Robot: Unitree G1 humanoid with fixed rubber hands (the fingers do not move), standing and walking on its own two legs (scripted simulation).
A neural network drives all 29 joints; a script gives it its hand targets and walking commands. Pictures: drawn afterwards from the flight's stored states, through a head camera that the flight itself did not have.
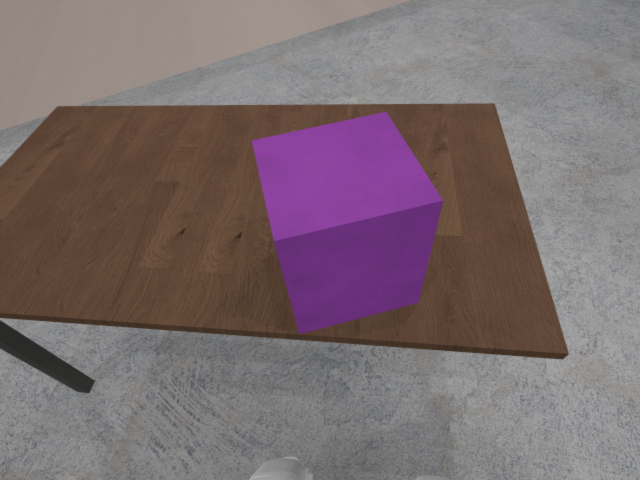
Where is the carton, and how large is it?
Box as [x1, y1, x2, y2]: [252, 112, 442, 333]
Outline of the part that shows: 386,112 252,140 273,239 299,333 418,302 442,199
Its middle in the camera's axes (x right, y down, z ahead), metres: +0.03 -0.02 +0.62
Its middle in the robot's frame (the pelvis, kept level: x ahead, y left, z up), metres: +0.47 -0.01 +0.00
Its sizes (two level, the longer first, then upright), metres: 0.210 0.200 0.250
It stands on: a table, 0.63 m high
